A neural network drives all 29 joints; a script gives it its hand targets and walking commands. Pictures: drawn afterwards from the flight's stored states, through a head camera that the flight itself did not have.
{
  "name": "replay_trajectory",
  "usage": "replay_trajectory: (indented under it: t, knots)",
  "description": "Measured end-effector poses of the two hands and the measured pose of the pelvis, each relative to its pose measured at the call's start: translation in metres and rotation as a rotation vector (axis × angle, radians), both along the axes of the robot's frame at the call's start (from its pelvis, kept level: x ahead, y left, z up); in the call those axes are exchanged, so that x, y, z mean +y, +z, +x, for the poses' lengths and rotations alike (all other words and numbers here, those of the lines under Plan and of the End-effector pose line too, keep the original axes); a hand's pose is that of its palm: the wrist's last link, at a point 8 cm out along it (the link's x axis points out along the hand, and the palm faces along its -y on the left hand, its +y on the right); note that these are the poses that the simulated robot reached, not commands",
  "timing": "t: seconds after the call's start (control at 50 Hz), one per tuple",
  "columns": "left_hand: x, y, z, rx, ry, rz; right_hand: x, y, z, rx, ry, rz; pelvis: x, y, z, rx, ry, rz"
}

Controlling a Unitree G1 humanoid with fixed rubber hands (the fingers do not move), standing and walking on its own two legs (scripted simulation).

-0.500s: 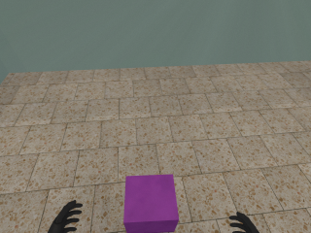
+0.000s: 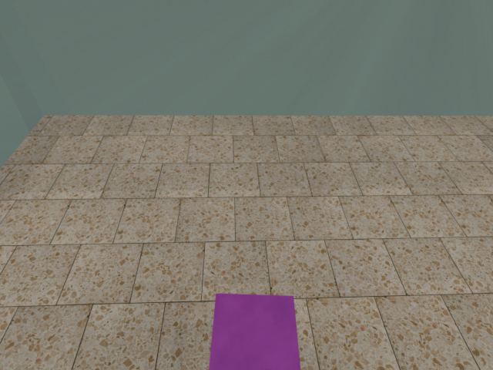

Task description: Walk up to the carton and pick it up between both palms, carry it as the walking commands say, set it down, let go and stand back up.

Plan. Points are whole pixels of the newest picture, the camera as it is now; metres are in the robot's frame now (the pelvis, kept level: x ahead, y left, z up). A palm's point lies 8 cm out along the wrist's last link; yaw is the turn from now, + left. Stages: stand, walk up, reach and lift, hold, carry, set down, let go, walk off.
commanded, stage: stand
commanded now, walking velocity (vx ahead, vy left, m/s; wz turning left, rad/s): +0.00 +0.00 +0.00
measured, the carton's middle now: (253, 343) +0.38 -0.04 -0.64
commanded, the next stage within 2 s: none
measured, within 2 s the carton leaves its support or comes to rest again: neither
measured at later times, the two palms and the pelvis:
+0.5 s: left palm out of the picture -0.05 +0.24 -0.13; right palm out of the picture +0.01 -0.24 -0.13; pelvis -0.01 +0.00 +0.00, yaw +2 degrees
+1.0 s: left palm out of the picture -0.11 +0.20 -0.13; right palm out of the picture -0.05 -0.24 -0.14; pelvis -0.03 -0.02 +0.01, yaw +3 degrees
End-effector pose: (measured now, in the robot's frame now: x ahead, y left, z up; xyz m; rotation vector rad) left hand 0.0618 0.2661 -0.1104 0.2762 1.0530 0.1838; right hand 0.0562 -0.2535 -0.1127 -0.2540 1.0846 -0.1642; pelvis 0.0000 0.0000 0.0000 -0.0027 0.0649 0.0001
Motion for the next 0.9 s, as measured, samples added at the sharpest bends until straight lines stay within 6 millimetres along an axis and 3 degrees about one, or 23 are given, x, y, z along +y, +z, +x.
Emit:
replay_trajectory:
  t: [0.26, 0.54, 0.9]
  knots:
    - [-0.001, -0.014, -0.061, 0.183, 0.064, -0.016, 0.009, -0.011, -0.027, 0.125, -0.001, 0.011, 0.004, 0.001, -0.003, -0.017, 0.026, -0.003]
    - [-0.027, -0.023, -0.121, 0.340, 0.104, -0.068, 0.013, -0.016, -0.053, 0.219, -0.003, 0.030, -0.002, 0.005, -0.011, -0.044, 0.041, 0.000]
    - [-0.061, -0.024, -0.166, 0.439, 0.129, -0.116, 0.016, -0.021, -0.097, 0.341, -0.013, 0.067, -0.015, 0.009, -0.025, -0.063, 0.050, 0.001]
